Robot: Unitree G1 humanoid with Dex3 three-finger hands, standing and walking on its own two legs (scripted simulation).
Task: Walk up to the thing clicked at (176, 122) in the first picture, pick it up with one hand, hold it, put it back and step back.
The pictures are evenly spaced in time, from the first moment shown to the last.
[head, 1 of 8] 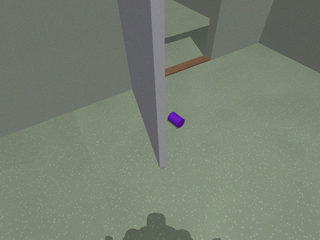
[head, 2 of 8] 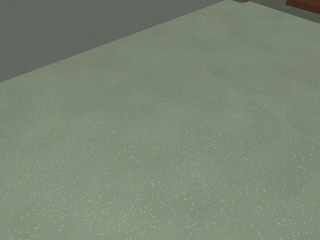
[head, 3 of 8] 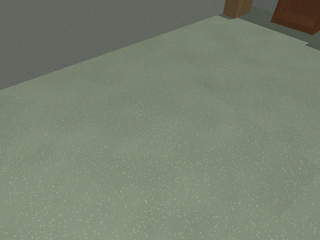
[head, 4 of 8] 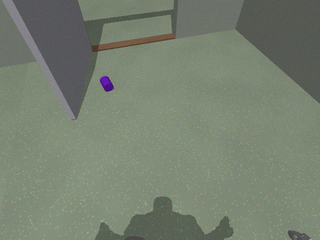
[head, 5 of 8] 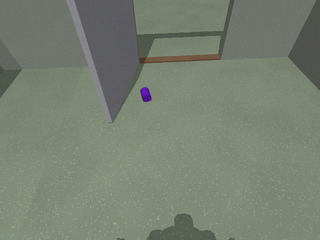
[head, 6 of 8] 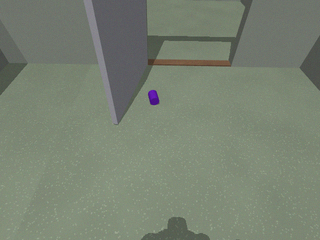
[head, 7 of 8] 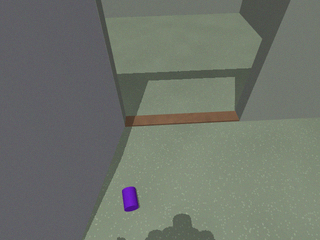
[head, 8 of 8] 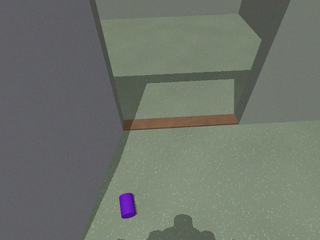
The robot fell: no
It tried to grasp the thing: no
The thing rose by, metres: 0.00
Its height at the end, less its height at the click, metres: +0.00
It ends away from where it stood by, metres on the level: 0.00
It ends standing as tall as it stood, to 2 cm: yes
